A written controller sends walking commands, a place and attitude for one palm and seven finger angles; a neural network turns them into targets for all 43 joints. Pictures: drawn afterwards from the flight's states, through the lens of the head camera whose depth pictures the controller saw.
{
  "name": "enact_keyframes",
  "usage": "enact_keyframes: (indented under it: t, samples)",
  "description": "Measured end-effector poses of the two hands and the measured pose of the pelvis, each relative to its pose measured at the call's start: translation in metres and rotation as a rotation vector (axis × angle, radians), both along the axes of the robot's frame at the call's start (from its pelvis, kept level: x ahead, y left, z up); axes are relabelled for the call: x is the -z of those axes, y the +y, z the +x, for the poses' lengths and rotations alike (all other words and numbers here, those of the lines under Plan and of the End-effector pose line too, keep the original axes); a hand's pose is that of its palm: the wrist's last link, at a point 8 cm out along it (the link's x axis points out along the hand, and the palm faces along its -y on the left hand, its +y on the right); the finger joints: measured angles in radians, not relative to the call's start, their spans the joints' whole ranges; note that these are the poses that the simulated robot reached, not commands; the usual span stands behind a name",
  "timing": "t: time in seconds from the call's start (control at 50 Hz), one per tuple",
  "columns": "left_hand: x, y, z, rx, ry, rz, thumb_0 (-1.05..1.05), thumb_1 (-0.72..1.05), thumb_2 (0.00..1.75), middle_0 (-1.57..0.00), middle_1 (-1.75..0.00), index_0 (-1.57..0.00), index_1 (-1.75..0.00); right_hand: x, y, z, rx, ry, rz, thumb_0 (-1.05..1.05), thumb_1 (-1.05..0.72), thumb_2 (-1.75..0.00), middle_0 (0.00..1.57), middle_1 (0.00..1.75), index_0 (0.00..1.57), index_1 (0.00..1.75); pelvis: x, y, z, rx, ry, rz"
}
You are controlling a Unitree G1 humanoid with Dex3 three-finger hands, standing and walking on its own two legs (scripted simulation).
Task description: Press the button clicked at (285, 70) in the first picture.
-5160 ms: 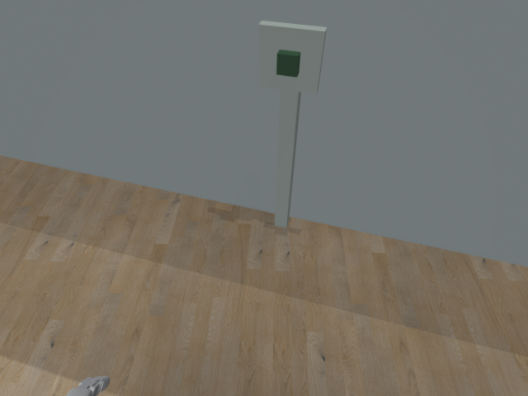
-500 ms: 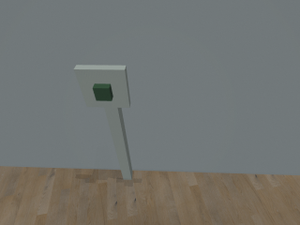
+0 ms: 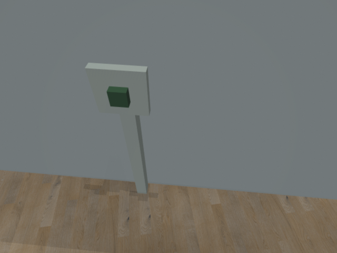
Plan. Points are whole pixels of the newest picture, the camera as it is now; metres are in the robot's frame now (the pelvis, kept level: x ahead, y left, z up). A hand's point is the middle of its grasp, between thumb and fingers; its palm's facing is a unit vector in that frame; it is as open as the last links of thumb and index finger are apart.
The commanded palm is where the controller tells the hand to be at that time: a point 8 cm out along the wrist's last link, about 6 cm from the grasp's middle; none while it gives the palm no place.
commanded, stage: come to a stop and stand still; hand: left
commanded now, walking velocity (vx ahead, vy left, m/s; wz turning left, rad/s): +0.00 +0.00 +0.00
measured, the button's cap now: (119, 96) +0.55 +0.20 +0.05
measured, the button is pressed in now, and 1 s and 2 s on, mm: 0 0 0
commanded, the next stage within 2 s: look again from close up in 0.24 s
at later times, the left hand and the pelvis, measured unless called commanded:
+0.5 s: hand out of the picture +0.02 +0.22 -0.18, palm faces +0.02 -0.97 -0.23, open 7.4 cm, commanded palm none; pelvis +0.00 +0.03 -0.01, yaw +1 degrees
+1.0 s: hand out of the picture +0.03 +0.31 -0.16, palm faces +0.01 -0.94 -0.33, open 7.4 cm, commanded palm none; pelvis -0.04 +0.06 +0.00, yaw +1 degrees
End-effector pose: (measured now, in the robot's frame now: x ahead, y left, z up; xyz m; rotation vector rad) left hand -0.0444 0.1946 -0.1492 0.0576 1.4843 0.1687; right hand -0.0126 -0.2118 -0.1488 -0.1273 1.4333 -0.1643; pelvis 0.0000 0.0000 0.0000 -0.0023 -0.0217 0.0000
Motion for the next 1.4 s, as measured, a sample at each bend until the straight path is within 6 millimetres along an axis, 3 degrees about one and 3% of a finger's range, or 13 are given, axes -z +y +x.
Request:
enact_keyframes:
  t: [0.38, 0.54, 0.72, 0.82, 0.96, 1.1, 1.28, 1.4]
  samples:
    - [-0.004, 0.041, 0.040, 0.070, -0.074, 0.051, 0.00, 0.91, 0.90, -0.20, -0.30, -0.20, -0.30, -0.001, 0.010, 0.011, -0.018, -0.020, 0.005, 0.01, -0.92, -0.90, 0.20, 0.30, 0.20, 0.30, 0.000, 0.016, 0.005, -0.003, 0.004, 0.002]
    - [-0.005, 0.079, 0.066, 0.086, -0.180, 0.112, 0.01, 0.91, 0.90, -0.20, -0.30, -0.20, -0.30, -0.005, -0.002, 0.038, -0.046, -0.135, -0.064, 0.01, -0.91, -0.90, 0.20, 0.30, 0.20, 0.30, 0.007, 0.031, -0.002, -0.010, 0.002, -0.003]
    - [-0.016, 0.125, 0.093, 0.114, -0.305, 0.167, 0.01, 0.91, 0.90, -0.20, -0.30, -0.20, -0.30, -0.025, -0.009, 0.074, -0.100, -0.282, -0.131, 0.00, -0.91, -0.90, 0.20, 0.30, 0.20, 0.30, 0.008, 0.048, -0.016, -0.010, -0.023, -0.012]
    - [-0.024, 0.143, 0.092, 0.129, -0.321, 0.190, 0.01, 0.91, 0.90, -0.20, -0.30, -0.20, -0.30, -0.035, -0.009, 0.083, -0.134, -0.318, -0.145, 0.00, -0.91, -0.90, 0.20, 0.30, 0.20, 0.30, 0.005, 0.055, -0.026, -0.013, -0.020, -0.012]
    - [-0.028, 0.157, 0.071, 0.133, -0.274, 0.207, 0.01, 0.91, 0.90, -0.20, -0.30, -0.20, -0.30, -0.036, -0.010, 0.076, -0.154, -0.299, -0.144, 0.00, -0.91, -0.90, 0.20, 0.30, 0.20, 0.30, 0.002, 0.059, -0.034, -0.017, -0.012, -0.009]
    - [-0.021, 0.146, 0.039, 0.116, -0.176, 0.187, 0.01, 0.91, 0.90, -0.20, -0.30, -0.20, -0.30, -0.027, -0.003, 0.054, -0.132, -0.226, -0.115, 0.00, -0.91, -0.90, 0.20, 0.30, 0.20, 0.30, 0.001, 0.058, -0.032, -0.014, -0.008, -0.004]
    - [0.001, 0.086, -0.010, 0.068, -0.013, 0.055, 0.01, 0.91, 0.90, -0.20, -0.30, -0.20, -0.30, -0.003, 0.019, 0.014, -0.072, -0.073, -0.026, 0.00, -0.91, -0.90, 0.20, 0.30, 0.20, 0.30, 0.006, 0.045, -0.012, -0.006, -0.007, -0.008]
    - [0.011, 0.054, -0.021, 0.028, 0.071, -0.015, 0.01, 0.91, 0.90, -0.20, -0.30, -0.20, -0.30, 0.002, 0.025, 0.005, -0.027, 0.002, -0.012, 0.00, -0.91, -0.90, 0.20, 0.30, 0.20, 0.30, 0.012, 0.040, 0.011, -0.003, 0.006, -0.014]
